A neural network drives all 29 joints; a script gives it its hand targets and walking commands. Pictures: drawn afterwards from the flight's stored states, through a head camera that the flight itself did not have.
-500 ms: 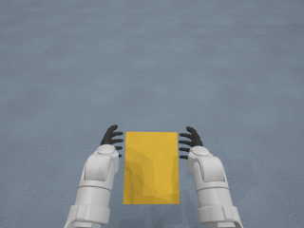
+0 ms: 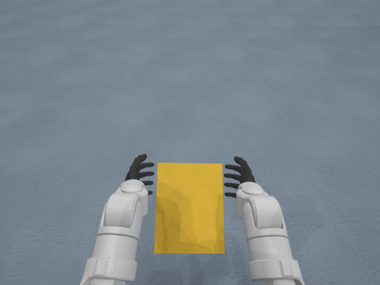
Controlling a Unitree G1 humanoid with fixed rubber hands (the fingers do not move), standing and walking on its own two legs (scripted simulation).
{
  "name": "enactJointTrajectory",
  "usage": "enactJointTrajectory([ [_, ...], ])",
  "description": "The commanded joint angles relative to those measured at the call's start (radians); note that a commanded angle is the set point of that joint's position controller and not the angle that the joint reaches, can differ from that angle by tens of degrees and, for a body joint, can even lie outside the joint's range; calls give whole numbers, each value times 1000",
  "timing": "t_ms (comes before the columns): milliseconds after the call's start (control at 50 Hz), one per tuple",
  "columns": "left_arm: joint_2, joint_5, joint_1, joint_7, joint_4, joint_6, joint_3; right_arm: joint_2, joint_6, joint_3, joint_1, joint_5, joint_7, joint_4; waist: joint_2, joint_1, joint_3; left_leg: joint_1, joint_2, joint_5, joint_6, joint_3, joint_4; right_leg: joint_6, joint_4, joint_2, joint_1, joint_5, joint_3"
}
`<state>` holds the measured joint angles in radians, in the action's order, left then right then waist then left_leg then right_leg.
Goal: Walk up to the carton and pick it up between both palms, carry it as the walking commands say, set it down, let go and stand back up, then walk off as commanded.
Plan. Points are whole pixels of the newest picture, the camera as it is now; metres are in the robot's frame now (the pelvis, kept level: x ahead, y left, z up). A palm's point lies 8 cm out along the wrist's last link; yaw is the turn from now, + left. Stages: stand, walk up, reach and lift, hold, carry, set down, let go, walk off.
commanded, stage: carry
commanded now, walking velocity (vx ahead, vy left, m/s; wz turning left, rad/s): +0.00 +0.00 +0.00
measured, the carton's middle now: (188, 205) +0.33 +0.00 -0.06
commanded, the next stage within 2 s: none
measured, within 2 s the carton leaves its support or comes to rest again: neither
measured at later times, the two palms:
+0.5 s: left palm (135, 186) +0.30 +0.11 +0.06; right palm (248, 189) +0.30 -0.12 +0.06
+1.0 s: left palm (135, 190) +0.29 +0.11 +0.06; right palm (248, 191) +0.30 -0.12 +0.06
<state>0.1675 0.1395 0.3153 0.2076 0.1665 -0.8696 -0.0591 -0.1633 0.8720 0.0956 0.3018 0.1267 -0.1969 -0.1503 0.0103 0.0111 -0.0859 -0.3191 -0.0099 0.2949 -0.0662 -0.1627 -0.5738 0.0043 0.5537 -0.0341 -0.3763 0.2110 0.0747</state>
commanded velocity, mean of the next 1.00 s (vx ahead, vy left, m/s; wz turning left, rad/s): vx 0.00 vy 0.00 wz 0.00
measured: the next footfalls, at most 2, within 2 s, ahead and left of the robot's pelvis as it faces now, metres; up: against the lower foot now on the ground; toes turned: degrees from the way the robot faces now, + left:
none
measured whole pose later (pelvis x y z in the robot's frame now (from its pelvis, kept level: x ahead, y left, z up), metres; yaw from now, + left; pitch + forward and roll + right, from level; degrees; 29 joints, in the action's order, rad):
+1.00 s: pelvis -0.01 +0.00 +0.00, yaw +0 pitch +2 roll +0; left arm 0.17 0.15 0.32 0.21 0.18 -0.87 -0.06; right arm -0.16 0.87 0.10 0.31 0.14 -0.20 -0.17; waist 0.00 0.01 -0.09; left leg -0.32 -0.01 0.28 -0.06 -0.16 -0.57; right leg 0.01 0.55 -0.03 -0.38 0.20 0.08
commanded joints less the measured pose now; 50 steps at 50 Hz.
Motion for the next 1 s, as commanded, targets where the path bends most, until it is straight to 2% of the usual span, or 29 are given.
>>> enactJointTrajectory([
  [0, 1013, -263, 437, -222, -179, 46, 462, -1001, -45, -474, 468, -246, 210, 179, -19, -3, -368, 152, -190, -234, 6, 199, 134, 40, -44, -98, 132, -178, -92],
  [60, 1004, -256, 428, -217, -183, 50, 444, -1002, -48, -493, 498, -267, 210, 204, -31, -2, -344, 138, -178, -249, 10, 179, 112, 47, -56, -102, 121, -195, -110],
  [80, 989, -217, 381, -226, -70, 44, 429, -979, -44, -452, 421, -207, 216, 76, 9, -4, -356, 152, -178, -259, 10, 180, 113, 46, -51, -100, 121, -206, -106],
  [180, 997, -222, 416, -230, -87, 59, 422, -987, -56, -463, 485, -226, 222, 108, -25, -2, -346, 118, -179, -185, 6, 190, 135, 43, -56, -99, 132, -175, -102],
  [200, 1007, -283, 485, -221, -242, 67, 462, -1006, -60, -480, 511, -271, 210, 226, -37, -3, -346, 123, -181, -159, 7, 194, 139, 42, -64, -99, 124, -152, -100],
  [220, 972, -199, 407, -229, -31, 51, 410, -966, -49, -435, 450, -193, 218, 26, -11, -3, -322, 110, -186, -123, 6, 202, 153, 44, -72, -96, 110, -113, -106],
  [240, 1010, -266, 458, -215, -220, 56, 455, -1009, -54, -486, 517, -274, 208, 221, 0, -2, -324, 109, -178, -134, 6, 197, 147, 46, -70, -99, 117, -137, -107],
  [260, 974, -199, 390, -229, -23, 53, 410, -957, -54, -433, 434, -187, 218, 34, 1, -4, -336, 118, -175, -129, 6, 189, 144, 52, -72, -101, 124, -135, -104],
  [320, 1006, -251, 461, -225, -145, 58, 444, -996, -58, -469, 505, -242, 213, 160, 3, -4, -320, 115, -169, -155, 8, 188, 144, 44, -69, -102, 118, -159, -105],
  [360, 993, -219, 431, -230, -86, 63, 439, -983, -62, -449, 465, -210, 223, 79, 19, -4, -346, 133, -169, -194, 11, 185, 130, 45, -58, -103, 127, -183, -105],
  [380, 1018, -280, 486, -219, -237, 68, 469, -1011, -63, -484, 504, -270, 211, 226, -27, -4, -361, 126, -174, -203, 9, 188, 124, 46, -62, -102, 145, -187, -101],
  [400, 998, -215, 393, -222, -80, 52, 425, -989, -51, -466, 467, -223, 215, 101, -32, -3, -356, 139, -167, -198, 5, 174, 109, 48, -74, -108, 134, -212, -117],
  [420, 1013, -279, 459, -208, -243, 52, 458, -1008, -49, -492, 511, -285, 203, 253, -24, -3, -361, 137, -166, -222, 8, 182, 117, 47, -57, -106, 139, -217, -105],
  [440, 993, -212, 385, -220, -69, 40, 431, -980, -40, -454, 427, -211, 214, 78, 16, -3, -359, 132, -180, -230, 7, 196, 131, 44, -48, -99, 135, -191, -99],
  [480, 1011, -250, 448, -224, -160, 57, 453, -994, -55, -472, 488, -243, 217, 171, -4, -3, -365, 157, -177, -233, 11, 178, 119, 45, -55, -97, 132, -185, -97],
  [560, 993, -220, 426, -229, -80, 58, 427, -983, -54, -448, 456, -208, 223, 69, -12, -5, -359, 140, -172, -224, 6, 170, 111, 53, -57, -103, 136, -206, -104],
  [580, 1012, -281, 471, -218, -233, 64, 456, -1002, -60, -484, 523, -276, 208, 244, -40, -4, -366, 127, -163, -178, 6, 179, 115, 51, -68, -105, 146, -192, -112],
  [600, 973, -193, 379, -233, -2, 52, 402, -955, -53, -435, 443, -185, 221, 31, -18, -5, -342, 117, -173, -160, 3, 190, 129, 48, -72, -106, 131, -168, -110],
  [620, 1008, -273, 470, -221, -205, 60, 448, -1002, -57, -478, 519, -261, 206, 216, -35, -5, -321, 103, -169, -122, 4, 179, 134, 47, -83, -105, 130, -151, -111],
  [640, 989, -213, 378, -226, -66, 48, 417, -978, -47, -468, 458, -220, 215, 103, -17, -5, -331, 107, -164, -129, 5, 181, 133, 50, -77, -107, 128, -182, -118],
  [680, 1002, -260, 434, -217, -179, 52, 440, -993, -49, -480, 498, -261, 208, 203, -29, -6, -345, 112, -164, -135, 5, 178, 132, 47, -79, -107, 142, -177, -109],
  [720, 983, -226, 401, -222, -98, 50, 423, -969, -48, -459, 468, -224, 211, 123, -32, -6, -344, 129, -169, -150, 3, 177, 131, 49, -79, -108, 133, -179, -111],
  [740, 1004, -262, 431, -215, -187, 48, 453, -993, -48, -481, 481, -257, 204, 201, -11, -5, -343, 125, -168, -157, 8, 181, 134, 52, -72, -107, 137, -179, -112],
  [820, 994, -217, 388, -225, -98, 43, 431, -984, -44, -474, 462, -228, 220, 127, -13, -3, -342, 117, -179, -165, 0, 197, 140, 47, -67, -99, 128, -149, -109],
  [860, 994, -256, 469, -219, -179, 51, 441, -989, -50, -457, 498, -247, 210, 173, -15, -4, -305, 94, -181, -133, 4, 196, 151, 47, -72, -98, 115, -126, -103],
  [900, 968, -211, 415, -224, -63, 54, 411, -964, -48, -425, 441, -198, 216, 46, -6, -3, -326, 111, -179, -109, 3, 192, 151, 47, -75, -98, 113, -123, -108],
  [920, 1012, -272, 469, -218, -214, 57, 466, -1005, -53, -472, 484, -255, 209, 198, -1, -4, -332, 118, -175, -137, 5, 198, 151, 46, -67, -97, 120, -133, -103],
  [940, 1006, -230, 428, -222, -114, 48, 448, -993, -48, -453, 446, -216, 216, 95, 23, -3, -353, 121, -178, -168, 5, 188, 138, 49, -58, -99, 127, -159, -108],
  [980, 1008, -234, 424, -226, -119, 52, 449, -992, -54, -463, 477, -229, 220, 131, 3, -3, -350, 129, -177, -170, 5, 194, 136, 46, -65, -96, 121, -140, -105],
])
